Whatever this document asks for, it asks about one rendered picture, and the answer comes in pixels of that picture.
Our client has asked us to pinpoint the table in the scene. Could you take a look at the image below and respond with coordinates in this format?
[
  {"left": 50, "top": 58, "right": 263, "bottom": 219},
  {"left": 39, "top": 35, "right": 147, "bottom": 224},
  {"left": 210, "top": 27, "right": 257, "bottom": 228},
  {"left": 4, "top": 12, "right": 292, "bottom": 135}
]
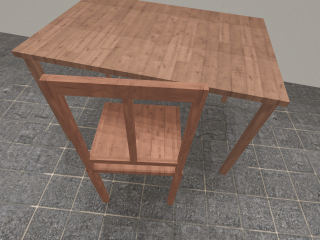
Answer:
[{"left": 11, "top": 0, "right": 290, "bottom": 175}]

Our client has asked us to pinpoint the chair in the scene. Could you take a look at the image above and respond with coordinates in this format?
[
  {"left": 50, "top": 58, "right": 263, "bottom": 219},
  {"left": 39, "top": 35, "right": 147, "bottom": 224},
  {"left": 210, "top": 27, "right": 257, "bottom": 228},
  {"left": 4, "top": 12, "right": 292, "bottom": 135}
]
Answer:
[{"left": 39, "top": 74, "right": 209, "bottom": 206}]

